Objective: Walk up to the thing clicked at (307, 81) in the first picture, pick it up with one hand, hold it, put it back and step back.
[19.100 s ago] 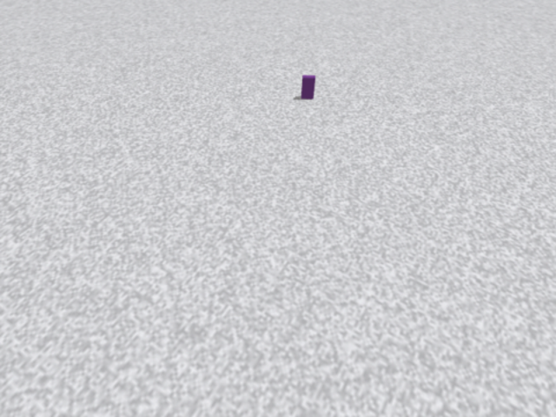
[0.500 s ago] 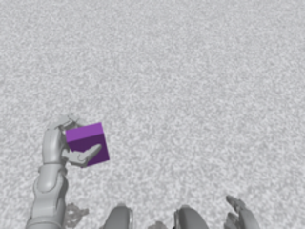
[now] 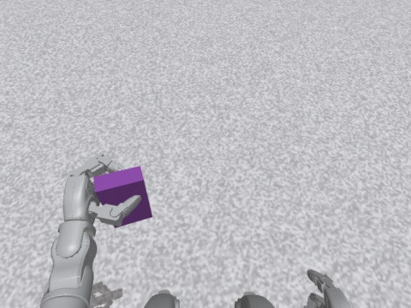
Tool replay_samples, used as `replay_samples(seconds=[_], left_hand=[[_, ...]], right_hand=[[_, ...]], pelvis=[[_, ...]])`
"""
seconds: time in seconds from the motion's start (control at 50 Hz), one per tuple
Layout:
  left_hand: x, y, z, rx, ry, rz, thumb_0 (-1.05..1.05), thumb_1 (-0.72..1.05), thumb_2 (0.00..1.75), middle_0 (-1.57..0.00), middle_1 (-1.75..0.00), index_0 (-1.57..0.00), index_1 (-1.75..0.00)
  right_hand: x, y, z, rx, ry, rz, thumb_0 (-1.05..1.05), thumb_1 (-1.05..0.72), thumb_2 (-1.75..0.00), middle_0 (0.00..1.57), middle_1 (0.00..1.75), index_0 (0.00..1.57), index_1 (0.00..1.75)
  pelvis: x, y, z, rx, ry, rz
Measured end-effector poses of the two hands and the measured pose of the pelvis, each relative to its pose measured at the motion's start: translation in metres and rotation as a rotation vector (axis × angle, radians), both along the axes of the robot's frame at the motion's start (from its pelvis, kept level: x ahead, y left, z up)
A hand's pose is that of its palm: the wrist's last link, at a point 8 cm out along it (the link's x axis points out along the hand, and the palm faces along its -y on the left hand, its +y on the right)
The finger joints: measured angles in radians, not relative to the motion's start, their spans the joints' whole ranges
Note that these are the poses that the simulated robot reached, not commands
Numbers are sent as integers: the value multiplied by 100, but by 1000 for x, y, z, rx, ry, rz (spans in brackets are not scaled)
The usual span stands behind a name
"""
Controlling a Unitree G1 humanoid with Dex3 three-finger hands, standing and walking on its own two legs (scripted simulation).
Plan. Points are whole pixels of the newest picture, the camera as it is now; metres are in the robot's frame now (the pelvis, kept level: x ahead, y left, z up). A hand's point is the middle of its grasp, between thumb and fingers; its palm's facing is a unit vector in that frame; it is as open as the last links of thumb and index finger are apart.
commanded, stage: hold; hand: left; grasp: from the side
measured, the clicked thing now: (126, 199) +0.32 +0.16 +0.01
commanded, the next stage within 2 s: crouch in 0.86 s
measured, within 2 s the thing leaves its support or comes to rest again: neither
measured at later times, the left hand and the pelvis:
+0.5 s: hand (116, 184) +0.33 +0.17 +0.06, palm faces +0.08 -1.00 -0.01, open 8.1 cm; pelvis +0.01 +0.00 +0.01, yaw +0 degrees
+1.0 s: hand (115, 187) +0.32 +0.17 +0.07, palm faces +0.08 -1.00 -0.02, open 8.1 cm; pelvis +0.00 +0.00 +0.02, yaw +0 degrees
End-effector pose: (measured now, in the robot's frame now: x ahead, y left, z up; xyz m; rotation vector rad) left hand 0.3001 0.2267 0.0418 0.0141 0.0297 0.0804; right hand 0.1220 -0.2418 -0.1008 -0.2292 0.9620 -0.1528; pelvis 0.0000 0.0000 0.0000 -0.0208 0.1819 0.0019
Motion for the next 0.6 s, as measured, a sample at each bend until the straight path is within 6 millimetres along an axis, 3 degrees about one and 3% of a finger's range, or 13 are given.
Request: replay_samples(seconds=[0.6], left_hand=[[0, -6, 22, 2, -15, 2, 2, -29, 106, -95, -123, -93, -121]], right_hand=[[6, -1, 16, 12, -7, -8, 0, -92, -90, 20, 30, 20, 30]], pelvis=[[6, -2, 16, 7, -61, -2]])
